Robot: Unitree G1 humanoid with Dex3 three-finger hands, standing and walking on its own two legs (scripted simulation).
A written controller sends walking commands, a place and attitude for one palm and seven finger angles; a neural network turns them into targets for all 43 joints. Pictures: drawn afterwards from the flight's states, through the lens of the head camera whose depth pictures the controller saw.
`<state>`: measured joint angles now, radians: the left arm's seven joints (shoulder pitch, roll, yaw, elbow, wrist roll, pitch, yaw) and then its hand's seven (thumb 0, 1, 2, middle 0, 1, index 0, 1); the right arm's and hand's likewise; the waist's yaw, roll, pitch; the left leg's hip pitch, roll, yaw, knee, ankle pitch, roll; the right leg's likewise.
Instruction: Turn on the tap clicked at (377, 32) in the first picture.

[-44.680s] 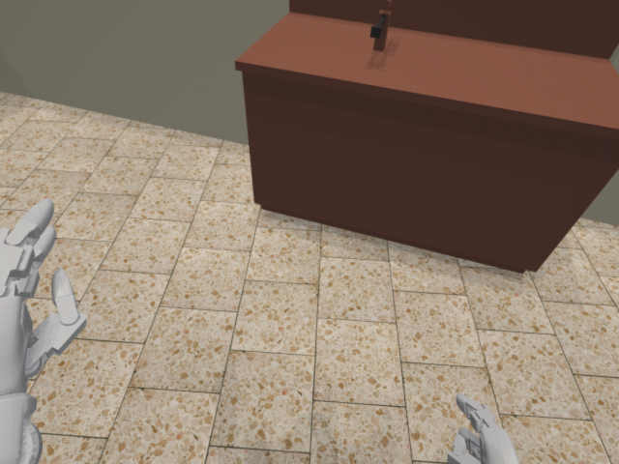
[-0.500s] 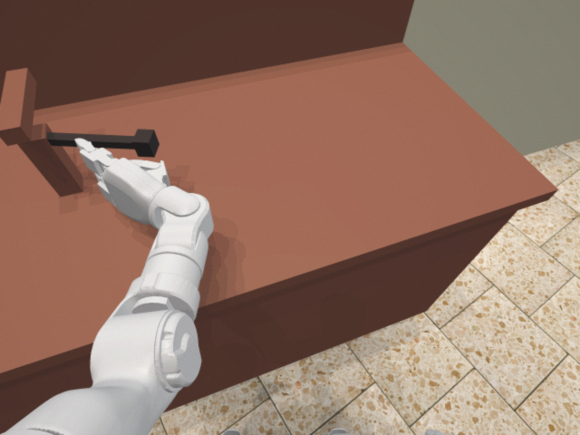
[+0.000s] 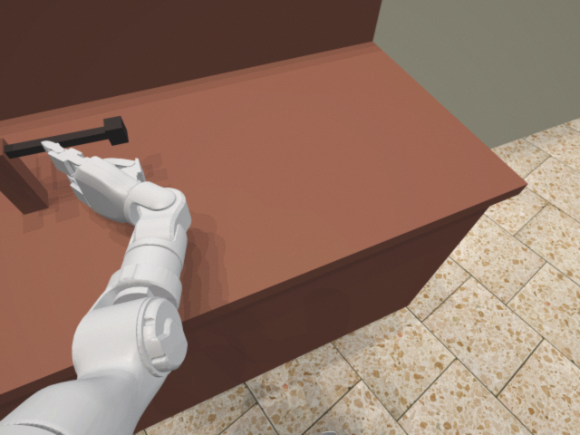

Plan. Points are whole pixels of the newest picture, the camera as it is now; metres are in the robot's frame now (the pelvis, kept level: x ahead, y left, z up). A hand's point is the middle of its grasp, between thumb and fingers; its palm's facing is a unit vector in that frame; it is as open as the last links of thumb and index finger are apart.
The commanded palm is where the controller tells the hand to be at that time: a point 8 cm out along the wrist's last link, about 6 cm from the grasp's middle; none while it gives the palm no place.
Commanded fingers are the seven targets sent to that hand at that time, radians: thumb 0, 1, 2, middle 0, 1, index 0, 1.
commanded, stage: lift the hand up off the lever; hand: left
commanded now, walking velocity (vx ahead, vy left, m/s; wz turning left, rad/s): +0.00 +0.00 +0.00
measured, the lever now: (116, 130) +0.54 +0.23 +0.11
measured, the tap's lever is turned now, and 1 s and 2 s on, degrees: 86 86 86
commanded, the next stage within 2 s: none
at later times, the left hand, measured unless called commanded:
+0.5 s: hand (135, 158) +0.48 +0.19 +0.11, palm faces +0.82 -0.57 -0.11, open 7.8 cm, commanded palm +0.42 +0.20 +0.11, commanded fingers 0.00 0.90 0.90 -0.15 -0.15 -0.15 -0.15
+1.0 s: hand (117, 156) +0.46 +0.20 +0.13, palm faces +0.81 -0.57 -0.11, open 7.8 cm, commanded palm +0.40 +0.21 +0.13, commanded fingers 0.00 0.90 0.90 -0.15 -0.15 -0.15 -0.15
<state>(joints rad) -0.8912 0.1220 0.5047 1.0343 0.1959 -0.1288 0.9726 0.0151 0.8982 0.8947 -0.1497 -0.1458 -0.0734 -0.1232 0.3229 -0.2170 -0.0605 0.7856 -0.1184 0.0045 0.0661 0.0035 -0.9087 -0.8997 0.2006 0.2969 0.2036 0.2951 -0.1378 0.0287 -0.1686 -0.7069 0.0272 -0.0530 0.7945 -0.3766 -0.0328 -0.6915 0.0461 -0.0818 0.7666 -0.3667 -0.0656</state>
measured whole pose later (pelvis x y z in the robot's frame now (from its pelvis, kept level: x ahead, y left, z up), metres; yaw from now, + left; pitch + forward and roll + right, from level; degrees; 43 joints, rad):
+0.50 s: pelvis +0.01 +0.01 +0.01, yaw +0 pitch +15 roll -1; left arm -0.88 0.06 0.45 0.96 0.16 -0.07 0.96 0.02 0.90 0.89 -0.15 -0.15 -0.15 -0.15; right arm 0.28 -0.20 -0.05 0.79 -0.12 0.00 0.08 0.00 -0.91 -0.90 0.20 0.30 0.20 0.30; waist -0.11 0.04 -0.16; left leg -0.66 0.01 -0.05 0.76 -0.38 -0.02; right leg -0.64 0.03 -0.08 0.73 -0.37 -0.05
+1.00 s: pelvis +0.02 +0.01 +0.01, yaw +1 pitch +11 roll -1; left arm -0.75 0.02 0.35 0.75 0.12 0.07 0.92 0.01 0.90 0.89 -0.15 -0.15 -0.15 -0.15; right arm 0.26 -0.21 -0.06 0.79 -0.09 0.01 0.07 0.00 -0.91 -0.90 0.20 0.30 0.20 0.30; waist -0.06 0.04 -0.15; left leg -0.52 0.01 -0.06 0.69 -0.36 -0.03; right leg -0.50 0.03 -0.09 0.67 -0.36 -0.06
